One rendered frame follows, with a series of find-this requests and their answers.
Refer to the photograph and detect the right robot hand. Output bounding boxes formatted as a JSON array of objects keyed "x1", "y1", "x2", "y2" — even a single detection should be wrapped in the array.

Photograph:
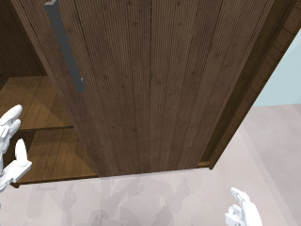
[{"x1": 225, "y1": 187, "x2": 262, "y2": 226}]

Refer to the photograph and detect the left robot hand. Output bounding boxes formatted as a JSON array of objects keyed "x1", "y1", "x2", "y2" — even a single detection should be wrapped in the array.
[{"x1": 0, "y1": 105, "x2": 32, "y2": 193}]

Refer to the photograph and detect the wardrobe door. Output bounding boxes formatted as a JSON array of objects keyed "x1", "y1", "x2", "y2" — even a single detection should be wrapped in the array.
[
  {"x1": 199, "y1": 0, "x2": 297, "y2": 162},
  {"x1": 10, "y1": 0, "x2": 275, "y2": 178}
]

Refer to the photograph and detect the handle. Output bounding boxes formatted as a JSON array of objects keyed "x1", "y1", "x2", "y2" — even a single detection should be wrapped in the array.
[{"x1": 44, "y1": 0, "x2": 85, "y2": 92}]

